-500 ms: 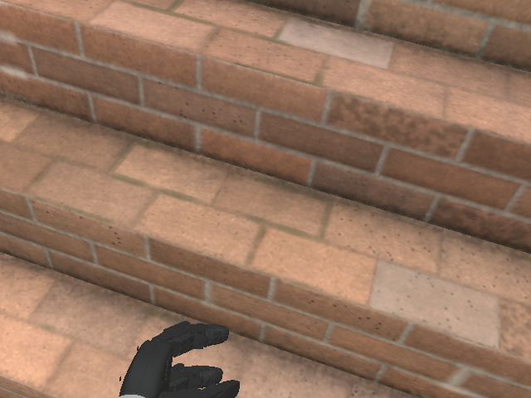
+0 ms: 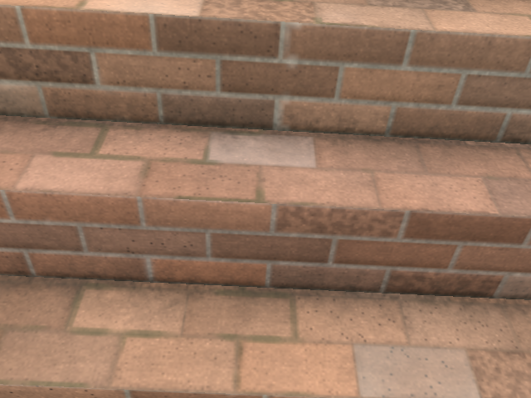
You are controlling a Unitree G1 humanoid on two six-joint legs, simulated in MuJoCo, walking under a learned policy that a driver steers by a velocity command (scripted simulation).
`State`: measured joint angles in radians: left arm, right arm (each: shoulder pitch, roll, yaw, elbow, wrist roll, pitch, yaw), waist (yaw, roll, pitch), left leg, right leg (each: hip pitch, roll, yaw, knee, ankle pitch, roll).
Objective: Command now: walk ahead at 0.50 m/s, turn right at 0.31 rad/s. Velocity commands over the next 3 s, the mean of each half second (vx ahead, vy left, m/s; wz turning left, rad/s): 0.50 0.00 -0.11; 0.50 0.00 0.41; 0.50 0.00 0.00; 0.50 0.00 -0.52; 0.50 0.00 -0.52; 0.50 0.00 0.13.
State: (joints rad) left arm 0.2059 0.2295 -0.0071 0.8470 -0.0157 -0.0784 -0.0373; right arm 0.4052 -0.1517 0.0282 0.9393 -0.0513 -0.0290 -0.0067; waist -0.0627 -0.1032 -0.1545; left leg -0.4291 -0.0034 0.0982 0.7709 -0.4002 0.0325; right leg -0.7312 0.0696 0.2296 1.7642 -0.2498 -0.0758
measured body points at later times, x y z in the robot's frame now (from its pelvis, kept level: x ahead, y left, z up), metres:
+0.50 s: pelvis +0.13 -0.07 +0.14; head +0.14 -0.05 +0.59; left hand +0.40 +0.09 +0.07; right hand +0.05 -0.25 -0.01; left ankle +0.04 +0.11 -0.50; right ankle +0.26 -0.17 -0.48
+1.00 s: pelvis +0.21 -0.03 +0.25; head +0.17 -0.02 +0.70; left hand +0.26 +0.24 +0.12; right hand +0.39 -0.20 +0.14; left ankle +0.23 +0.12 -0.27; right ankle +0.26 -0.18 -0.48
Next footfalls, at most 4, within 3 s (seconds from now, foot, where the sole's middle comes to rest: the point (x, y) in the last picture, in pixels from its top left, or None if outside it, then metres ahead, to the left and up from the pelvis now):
0.44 right None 0.30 -0.18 -0.51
1.12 left None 0.29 0.19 -0.52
1.64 right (251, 345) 0.51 0.01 -0.30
2.28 left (100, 151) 0.77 0.28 -0.07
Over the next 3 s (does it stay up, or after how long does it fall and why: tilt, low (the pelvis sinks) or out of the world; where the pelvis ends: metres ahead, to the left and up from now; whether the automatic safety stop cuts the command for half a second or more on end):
stays up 0.59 0.06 0.60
